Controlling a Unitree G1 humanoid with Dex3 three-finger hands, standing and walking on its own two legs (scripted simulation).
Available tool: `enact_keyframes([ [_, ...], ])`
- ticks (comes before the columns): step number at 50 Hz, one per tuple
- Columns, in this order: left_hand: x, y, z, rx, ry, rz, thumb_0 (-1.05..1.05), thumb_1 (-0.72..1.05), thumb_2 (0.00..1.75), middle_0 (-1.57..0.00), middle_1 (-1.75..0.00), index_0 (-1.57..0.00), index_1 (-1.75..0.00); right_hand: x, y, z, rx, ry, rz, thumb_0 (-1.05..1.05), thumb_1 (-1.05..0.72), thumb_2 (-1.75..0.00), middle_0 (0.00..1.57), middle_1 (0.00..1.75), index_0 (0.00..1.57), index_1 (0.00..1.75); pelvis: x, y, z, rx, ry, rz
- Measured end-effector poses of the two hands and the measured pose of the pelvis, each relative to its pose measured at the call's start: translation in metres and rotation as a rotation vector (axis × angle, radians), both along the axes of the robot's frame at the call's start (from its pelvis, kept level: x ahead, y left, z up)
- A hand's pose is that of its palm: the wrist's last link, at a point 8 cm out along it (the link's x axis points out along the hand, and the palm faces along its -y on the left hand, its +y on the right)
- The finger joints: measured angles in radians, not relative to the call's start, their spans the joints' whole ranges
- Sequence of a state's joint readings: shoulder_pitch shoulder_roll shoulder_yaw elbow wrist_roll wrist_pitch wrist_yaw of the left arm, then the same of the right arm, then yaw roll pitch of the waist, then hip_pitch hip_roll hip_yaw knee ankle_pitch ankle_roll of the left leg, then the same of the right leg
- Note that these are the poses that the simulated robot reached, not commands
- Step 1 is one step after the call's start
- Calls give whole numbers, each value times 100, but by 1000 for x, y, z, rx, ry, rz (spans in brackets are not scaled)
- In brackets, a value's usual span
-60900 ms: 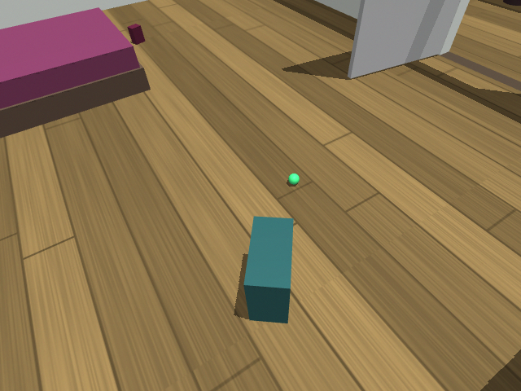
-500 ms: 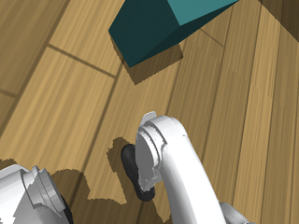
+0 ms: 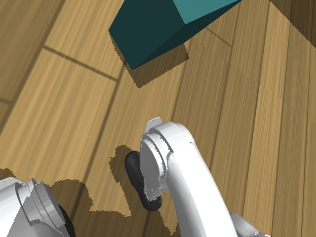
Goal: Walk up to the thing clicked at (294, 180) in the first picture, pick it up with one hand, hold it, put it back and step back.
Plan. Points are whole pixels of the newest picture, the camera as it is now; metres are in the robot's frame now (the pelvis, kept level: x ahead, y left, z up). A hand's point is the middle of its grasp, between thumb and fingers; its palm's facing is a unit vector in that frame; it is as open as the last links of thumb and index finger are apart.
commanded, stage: open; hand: left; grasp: from above
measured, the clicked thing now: out of the picture +0.49 +0.33 -0.28
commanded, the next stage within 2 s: withdraw in 0.62 s
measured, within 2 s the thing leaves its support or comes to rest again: neither
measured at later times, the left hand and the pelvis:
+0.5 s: hand out of the picture +0.47 +0.32 -0.25, palm faces -0.44 -0.15 -0.89, open 13.6 cm; pelvis +0.00 +0.00 +0.00, yaw +0 degrees
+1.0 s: hand out of the picture +0.50 +0.34 -0.21, palm faces -0.33 -0.11 -0.94, open 14.1 cm; pelvis +0.00 +0.00 +0.01, yaw +1 degrees
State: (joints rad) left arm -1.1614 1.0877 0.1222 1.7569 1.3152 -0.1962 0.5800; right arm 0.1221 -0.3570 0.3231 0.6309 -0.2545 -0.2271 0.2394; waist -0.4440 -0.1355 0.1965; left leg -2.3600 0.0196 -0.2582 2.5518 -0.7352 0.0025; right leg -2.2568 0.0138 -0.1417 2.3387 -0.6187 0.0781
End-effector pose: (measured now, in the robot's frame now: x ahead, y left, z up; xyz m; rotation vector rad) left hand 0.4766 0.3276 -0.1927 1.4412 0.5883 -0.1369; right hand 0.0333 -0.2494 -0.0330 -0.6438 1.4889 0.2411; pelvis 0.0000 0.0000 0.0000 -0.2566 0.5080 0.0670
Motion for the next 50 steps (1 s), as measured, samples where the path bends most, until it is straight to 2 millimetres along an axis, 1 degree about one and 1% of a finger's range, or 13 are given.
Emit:
enact_keyframes([
  [9,-2,-1,1,-6,24,-6,0,-15,68,-37,-76,-39,-73,-4,5,-2,12,9,-11,0,-90,-90,21,30,20,30,-1,0,1,-3,-1,-1],
  [19,-1,-2,-2,-11,8,-27,0,-33,83,-22,-90,-23,-88,-5,7,1,0,14,-6,0,-90,-90,21,30,20,30,-2,0,2,-5,0,-4],
  [28,0,1,-2,-3,2,-14,0,-44,93,-12,-99,-13,-97,-3,5,4,-9,22,-3,0,-90,-90,21,30,20,30,0,1,4,-8,10,-3],
  [40,1,1,-1,-6,8,-6,0,-47,96,-8,-104,-9,-102,0,5,2,0,15,-7,0,-90,-90,21,30,20,30,0,0,5,-6,9,-1],
  [45,7,5,12,3,-37,8,0,-49,97,-8,-103,-9,-101,-1,3,3,1,10,-17,0,-91,-90,21,30,20,30,0,-1,5,-1,14,1],
  [47,12,8,23,16,-65,9,0,-50,98,-8,-103,-9,-101,-1,1,3,-1,5,-31,0,-91,-90,21,30,20,30,1,-2,6,0,23,1],
  [50,19,13,45,42,-106,5,0,-51,99,-8,-102,-9,-101,2,-2,2,7,-1,-54,0,-91,-90,21,30,20,30,3,-2,8,6,43,5],
])
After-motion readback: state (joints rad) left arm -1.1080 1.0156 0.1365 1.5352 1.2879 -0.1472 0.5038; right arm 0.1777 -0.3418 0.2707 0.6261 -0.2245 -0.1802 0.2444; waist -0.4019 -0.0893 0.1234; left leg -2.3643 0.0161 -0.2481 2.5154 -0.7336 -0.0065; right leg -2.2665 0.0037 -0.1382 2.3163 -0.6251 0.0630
